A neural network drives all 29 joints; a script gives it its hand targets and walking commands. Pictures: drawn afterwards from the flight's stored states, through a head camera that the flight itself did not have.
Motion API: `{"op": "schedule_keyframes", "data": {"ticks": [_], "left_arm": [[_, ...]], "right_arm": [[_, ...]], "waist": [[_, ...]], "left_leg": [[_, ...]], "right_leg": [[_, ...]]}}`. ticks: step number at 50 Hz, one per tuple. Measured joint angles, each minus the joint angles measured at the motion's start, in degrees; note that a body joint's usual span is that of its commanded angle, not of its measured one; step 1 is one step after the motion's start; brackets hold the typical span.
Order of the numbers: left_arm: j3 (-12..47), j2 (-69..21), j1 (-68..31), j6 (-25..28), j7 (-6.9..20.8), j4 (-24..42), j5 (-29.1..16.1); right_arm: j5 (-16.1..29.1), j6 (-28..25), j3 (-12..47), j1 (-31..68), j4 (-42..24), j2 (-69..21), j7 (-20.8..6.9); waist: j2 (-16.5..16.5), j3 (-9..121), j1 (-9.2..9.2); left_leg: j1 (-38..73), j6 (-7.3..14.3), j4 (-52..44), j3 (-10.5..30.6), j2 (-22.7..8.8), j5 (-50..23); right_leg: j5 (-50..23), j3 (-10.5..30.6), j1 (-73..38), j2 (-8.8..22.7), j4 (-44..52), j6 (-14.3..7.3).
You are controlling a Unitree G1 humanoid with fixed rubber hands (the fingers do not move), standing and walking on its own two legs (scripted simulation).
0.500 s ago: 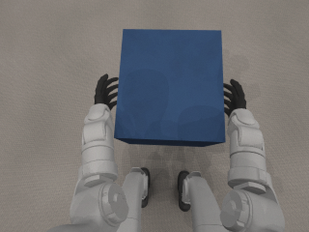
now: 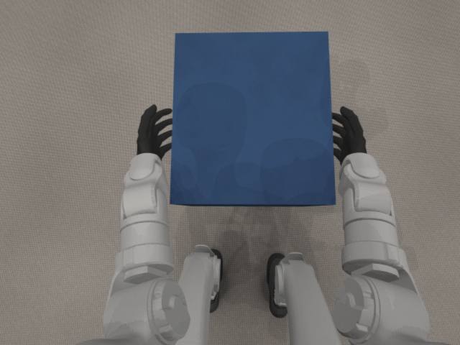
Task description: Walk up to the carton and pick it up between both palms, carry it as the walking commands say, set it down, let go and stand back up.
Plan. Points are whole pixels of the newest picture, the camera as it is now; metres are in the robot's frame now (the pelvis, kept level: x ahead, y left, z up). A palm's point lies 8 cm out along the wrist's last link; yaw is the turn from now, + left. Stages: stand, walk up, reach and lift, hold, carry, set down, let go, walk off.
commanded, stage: set down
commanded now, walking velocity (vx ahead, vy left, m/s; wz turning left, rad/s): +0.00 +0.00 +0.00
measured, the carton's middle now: (248, 133) +0.48 +0.03 -0.16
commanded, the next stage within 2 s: none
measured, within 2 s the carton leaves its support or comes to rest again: neither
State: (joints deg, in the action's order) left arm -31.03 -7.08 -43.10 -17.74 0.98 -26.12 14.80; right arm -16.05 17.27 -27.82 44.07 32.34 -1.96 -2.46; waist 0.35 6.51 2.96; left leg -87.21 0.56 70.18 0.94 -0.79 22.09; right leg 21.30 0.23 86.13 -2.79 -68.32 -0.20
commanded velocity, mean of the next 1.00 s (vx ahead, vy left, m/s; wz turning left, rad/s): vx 0.00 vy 0.00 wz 0.00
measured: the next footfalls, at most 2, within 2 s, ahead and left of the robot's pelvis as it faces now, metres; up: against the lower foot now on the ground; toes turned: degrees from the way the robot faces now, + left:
none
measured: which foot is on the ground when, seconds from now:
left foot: down 0.00-1.00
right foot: down 0.00-1.00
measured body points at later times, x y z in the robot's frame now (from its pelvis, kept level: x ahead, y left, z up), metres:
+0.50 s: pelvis -0.08 -0.01 -0.09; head +0.29 +0.01 +0.16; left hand +0.44 +0.20 -0.23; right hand +0.47 -0.15 -0.25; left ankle +0.07 +0.11 -0.60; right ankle +0.07 -0.12 -0.60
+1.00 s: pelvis -0.04 -0.01 -0.14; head +0.31 +0.01 +0.14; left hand +0.47 +0.20 -0.29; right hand +0.50 -0.15 -0.30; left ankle +0.07 +0.12 -0.60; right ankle +0.07 -0.12 -0.60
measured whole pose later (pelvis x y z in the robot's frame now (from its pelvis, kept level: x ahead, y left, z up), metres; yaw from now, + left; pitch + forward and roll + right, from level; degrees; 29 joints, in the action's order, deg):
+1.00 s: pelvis -0.04 -0.01 -0.14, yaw +1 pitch +40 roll +0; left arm -29.0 5.4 -70.8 -20.7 -0.7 -39.8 12.4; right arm -9.8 21.7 -20.3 73.3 48.0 13.4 -0.4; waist 0.0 -11.5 2.7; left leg -113.4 0.2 101.3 0.5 0.2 27.8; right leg 28.1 0.3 113.0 -2.7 -101.1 0.1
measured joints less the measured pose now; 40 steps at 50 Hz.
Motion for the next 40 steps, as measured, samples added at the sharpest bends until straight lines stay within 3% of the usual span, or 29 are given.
{"op": "schedule_keyframes", "data": {"ticks": [8,14,19,28,34,37,40], "left_arm": [[-0.19,0.06,-6.15,0.07,-0.7,-2.4,0.33],[2.04,2.51,-11.41,-0.5,-2.93,4.07,-2.74],[2.26,6.15,-19.06,-0.99,-3.99,7.46,-4.65],[2.11,9.86,-27.62,-6.0,-3.68,3.46,-6.3],[3.49,11.35,-28.4,-6.97,-4.95,3.39,-8.43],[3.03,12.47,-31.35,-4.92,-5.23,-0.26,-8.38],[2.2,12.49,-32.2,-3.54,-5.29,-7.61,-6.67]], "right_arm": [[1.56,1.04,-0.8,3.18,0.21,2.92,-0.13],[6.67,2.2,4.3,12.88,-1.11,7.98,0.95],[7.71,3.13,5.57,23.55,-2.34,10.59,1.67],[7.71,7.57,4.3,28.52,-2.28,11.75,2.95],[9.6,9.86,10.55,30.33,-2.11,15.43,4.67],[9.6,8.01,8.65,33.77,1.75,15.64,4.59],[9.14,5.96,5.05,34.48,9.86,15.43,3.76]], "waist": [[-0.08,-5.75,0.01],[-0.15,-15.73,0.03],[-0.15,-26.78,0.02],[-0.26,-36.89,-0.07],[-0.4,-36.62,-0.25],[-0.41,-36.0,-0.24],[-0.41,-28.41,-0.25]], "left_leg": [[-7.37,0.0,6.32,-0.07,0.08,-0.01],[-10.3,0.0,12.17,-0.19,0.15,0.03],[-9.91,-0.15,16.69,-0.26,0.2,0.04],[-10.92,-0.31,22.25,-0.32,0.4,0.94],[-11.28,-0.32,26.32,-0.44,0.43,3.0],[-11.54,-0.32,27.8,-0.48,0.57,3.52],[-16.51,-0.32,28.92,-0.48,0.92,3.7]], "right_leg": [[0.04,0.0,7.34,-0.04,-6.27,0.38],[0.35,0.0,10.66,-0.07,-12.8,0.41],[0.53,0.0,10.66,-0.11,-17.91,0.41],[1.59,0.0,11.74,-0.14,-23.68,0.3],[3.61,0.05,12.05,-0.18,-27.65,0.3],[4.25,0.05,12.3,-0.07,-29.23,0.3],[4.76,0.06,17.18,0.17,-30.53,0.3]]}}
